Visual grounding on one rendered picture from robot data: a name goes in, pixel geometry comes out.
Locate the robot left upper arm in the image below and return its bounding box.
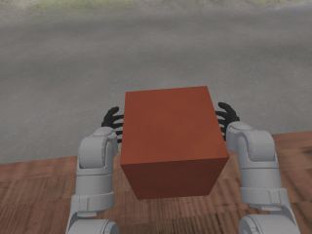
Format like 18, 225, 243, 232
67, 219, 119, 234

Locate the carton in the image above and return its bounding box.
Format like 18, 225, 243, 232
120, 86, 229, 200

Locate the left robot forearm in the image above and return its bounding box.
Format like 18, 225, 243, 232
65, 127, 119, 234

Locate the robot right upper arm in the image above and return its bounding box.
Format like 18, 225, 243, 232
239, 214, 299, 234

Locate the robot right hand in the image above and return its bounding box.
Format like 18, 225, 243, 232
215, 102, 240, 141

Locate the robot left hand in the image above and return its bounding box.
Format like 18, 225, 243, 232
101, 106, 124, 143

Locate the right robot forearm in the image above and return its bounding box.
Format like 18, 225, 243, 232
225, 121, 301, 234

